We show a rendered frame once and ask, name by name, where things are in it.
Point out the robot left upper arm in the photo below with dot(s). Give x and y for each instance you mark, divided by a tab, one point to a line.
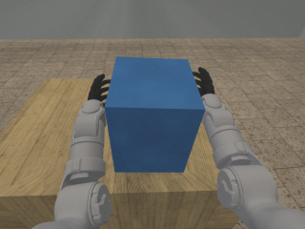
81	206

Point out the left robot forearm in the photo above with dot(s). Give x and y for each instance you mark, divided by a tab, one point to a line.
86	162

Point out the carton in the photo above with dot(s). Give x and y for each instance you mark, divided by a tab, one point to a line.
153	111

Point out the robot right upper arm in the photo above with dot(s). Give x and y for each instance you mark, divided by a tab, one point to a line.
250	192

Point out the left robot hand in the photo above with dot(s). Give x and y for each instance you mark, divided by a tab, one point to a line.
96	90

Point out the right robot forearm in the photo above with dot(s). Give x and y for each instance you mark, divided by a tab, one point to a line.
229	147

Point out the pedestal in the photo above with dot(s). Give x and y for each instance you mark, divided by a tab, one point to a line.
36	144

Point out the right robot hand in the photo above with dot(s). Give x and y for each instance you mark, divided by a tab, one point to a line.
205	83

